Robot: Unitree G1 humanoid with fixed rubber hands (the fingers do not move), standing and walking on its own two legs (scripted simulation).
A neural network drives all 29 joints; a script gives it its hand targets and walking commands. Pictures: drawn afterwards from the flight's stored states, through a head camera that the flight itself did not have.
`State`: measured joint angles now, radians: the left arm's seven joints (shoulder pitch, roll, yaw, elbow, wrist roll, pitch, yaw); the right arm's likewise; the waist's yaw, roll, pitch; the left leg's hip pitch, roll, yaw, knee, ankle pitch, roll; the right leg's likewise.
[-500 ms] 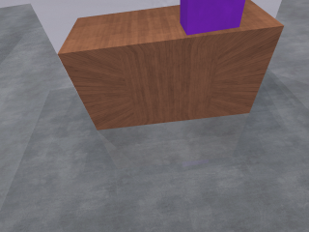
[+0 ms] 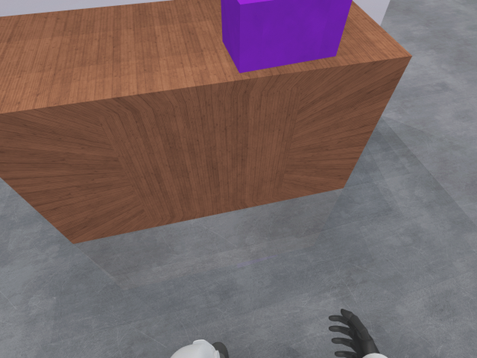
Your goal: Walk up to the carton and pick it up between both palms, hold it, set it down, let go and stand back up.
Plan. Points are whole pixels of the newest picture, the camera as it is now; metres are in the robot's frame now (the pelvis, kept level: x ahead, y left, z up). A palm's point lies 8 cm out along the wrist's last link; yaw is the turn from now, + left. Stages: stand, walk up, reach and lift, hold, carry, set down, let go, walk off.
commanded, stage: walk up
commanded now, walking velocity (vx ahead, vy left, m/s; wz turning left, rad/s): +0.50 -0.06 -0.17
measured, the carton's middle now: (281, 18) +0.99 -0.09 +0.07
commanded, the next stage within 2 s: none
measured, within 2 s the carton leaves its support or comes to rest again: neither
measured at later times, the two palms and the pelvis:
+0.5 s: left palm (174, 243) +0.36 +0.16 -0.12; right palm out of the picture +0.15 -0.24 -0.10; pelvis +0.27 -0.05 +0.02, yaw -3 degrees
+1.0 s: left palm (185, 231) +0.37 +0.13 -0.08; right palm (382, 198) +0.48 -0.32 -0.11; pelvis +0.44 -0.09 +0.04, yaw -3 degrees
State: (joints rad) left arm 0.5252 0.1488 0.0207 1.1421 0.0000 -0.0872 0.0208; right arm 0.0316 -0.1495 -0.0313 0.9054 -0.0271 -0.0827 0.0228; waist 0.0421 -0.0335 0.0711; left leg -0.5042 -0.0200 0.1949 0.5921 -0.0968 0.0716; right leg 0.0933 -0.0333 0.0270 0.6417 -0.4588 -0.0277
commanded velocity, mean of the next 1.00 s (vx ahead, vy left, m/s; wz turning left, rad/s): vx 0.38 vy -0.04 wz -0.09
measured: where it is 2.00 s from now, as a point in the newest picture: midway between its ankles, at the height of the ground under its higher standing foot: (246, 274)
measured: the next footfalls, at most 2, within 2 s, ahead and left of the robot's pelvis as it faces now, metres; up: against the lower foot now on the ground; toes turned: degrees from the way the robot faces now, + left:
right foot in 0.54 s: +0.45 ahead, -0.20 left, +0.00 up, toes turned -11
left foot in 1.14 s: +0.57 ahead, +0.10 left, +0.00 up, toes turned +2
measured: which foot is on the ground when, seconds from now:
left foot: down 0.00-0.58, up 0.60-1.00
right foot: down 0.00-0.00, up 0.02-0.52, down 0.54-1.00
